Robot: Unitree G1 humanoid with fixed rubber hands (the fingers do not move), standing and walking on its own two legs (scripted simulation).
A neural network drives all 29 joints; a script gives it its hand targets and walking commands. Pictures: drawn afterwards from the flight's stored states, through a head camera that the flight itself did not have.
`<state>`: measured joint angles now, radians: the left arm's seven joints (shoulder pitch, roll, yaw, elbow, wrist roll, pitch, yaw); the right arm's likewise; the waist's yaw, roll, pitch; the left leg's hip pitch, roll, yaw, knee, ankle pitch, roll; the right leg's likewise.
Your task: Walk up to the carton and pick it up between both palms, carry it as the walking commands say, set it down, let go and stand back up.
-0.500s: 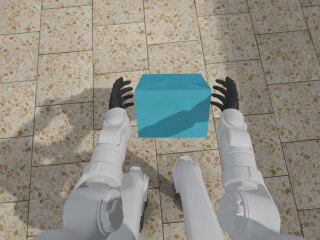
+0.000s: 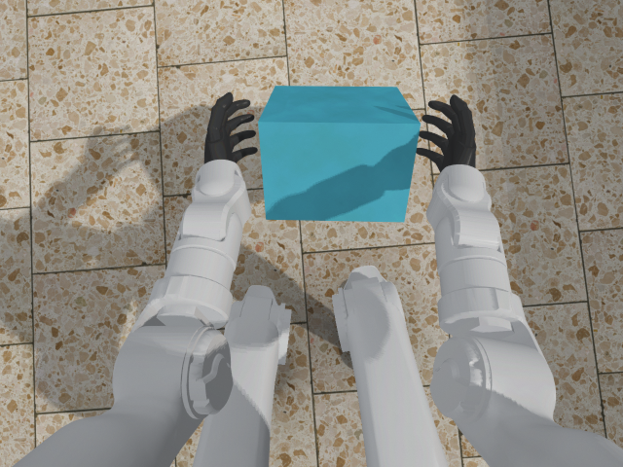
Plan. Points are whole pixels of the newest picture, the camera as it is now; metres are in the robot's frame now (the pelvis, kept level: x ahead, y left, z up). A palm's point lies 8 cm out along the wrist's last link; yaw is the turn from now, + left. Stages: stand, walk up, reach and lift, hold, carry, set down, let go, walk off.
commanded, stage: set down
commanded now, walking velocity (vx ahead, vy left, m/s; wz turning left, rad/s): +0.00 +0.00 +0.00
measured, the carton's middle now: (335, 149) +0.51 -0.09 -0.24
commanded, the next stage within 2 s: none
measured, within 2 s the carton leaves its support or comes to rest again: neither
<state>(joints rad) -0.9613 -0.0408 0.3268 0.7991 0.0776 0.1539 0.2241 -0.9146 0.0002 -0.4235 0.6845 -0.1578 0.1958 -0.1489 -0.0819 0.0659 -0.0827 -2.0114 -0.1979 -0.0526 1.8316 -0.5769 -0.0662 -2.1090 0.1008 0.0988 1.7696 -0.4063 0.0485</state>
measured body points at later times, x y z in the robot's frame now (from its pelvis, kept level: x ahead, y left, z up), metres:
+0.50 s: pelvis +0.00 +0.00 -0.06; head +0.32 -0.04 +0.25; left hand +0.51 +0.07 -0.21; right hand +0.46 -0.23 -0.22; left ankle +0.09 +0.12 -0.44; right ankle +0.14 -0.12 -0.44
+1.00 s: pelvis +0.01 +0.01 -0.08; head +0.34 -0.02 +0.22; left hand +0.54 +0.06 -0.24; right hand +0.50 -0.23 -0.24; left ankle +0.09 +0.12 -0.44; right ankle +0.14 -0.12 -0.44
